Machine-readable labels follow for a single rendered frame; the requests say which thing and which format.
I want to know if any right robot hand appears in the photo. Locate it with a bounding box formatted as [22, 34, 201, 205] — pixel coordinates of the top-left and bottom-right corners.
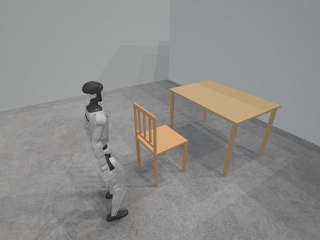
[102, 170, 117, 188]

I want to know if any right robot forearm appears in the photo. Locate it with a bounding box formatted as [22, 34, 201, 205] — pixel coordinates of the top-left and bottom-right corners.
[94, 143, 110, 173]

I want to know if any left robot forearm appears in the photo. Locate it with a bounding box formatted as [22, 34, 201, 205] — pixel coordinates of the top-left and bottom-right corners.
[84, 129, 92, 143]

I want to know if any table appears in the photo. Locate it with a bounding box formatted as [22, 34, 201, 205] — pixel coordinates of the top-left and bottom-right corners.
[169, 80, 281, 177]

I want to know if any robot torso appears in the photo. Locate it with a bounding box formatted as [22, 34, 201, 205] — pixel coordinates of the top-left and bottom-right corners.
[85, 108, 111, 158]

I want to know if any robot right upper arm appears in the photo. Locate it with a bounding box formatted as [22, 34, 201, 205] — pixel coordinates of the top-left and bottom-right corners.
[91, 112, 107, 150]

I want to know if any robot right shin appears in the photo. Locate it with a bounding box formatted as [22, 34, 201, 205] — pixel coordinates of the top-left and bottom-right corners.
[111, 187, 127, 216]

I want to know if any chair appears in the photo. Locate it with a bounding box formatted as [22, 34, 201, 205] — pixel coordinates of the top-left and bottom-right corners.
[133, 102, 188, 187]

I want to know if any robot left upper arm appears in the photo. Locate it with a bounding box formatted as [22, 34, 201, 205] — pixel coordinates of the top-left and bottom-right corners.
[83, 101, 90, 131]

